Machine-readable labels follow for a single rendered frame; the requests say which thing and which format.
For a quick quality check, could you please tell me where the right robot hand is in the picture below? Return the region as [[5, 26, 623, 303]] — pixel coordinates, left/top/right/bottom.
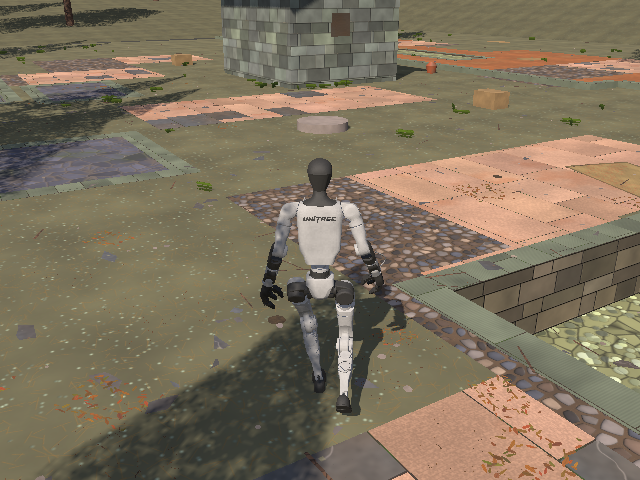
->
[[361, 273, 384, 294]]

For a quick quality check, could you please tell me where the robot right forearm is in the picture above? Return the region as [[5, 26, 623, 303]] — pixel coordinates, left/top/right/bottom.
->
[[361, 240, 381, 277]]

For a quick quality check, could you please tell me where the robot right foot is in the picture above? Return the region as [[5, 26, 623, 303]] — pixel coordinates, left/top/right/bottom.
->
[[336, 394, 352, 413]]

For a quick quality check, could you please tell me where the robot right upper arm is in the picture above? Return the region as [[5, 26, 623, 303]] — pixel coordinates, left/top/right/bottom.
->
[[341, 202, 371, 256]]

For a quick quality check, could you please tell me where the robot left upper arm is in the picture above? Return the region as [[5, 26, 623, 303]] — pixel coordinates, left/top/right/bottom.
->
[[272, 202, 299, 258]]

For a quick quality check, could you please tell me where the robot left forearm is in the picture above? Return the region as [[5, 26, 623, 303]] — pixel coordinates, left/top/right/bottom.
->
[[262, 242, 282, 287]]

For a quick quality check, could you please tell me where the left robot hand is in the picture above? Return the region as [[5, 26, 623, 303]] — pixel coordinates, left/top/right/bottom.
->
[[260, 285, 284, 309]]

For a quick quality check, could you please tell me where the left robot shin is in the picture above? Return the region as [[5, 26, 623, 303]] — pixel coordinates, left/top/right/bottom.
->
[[300, 317, 323, 381]]

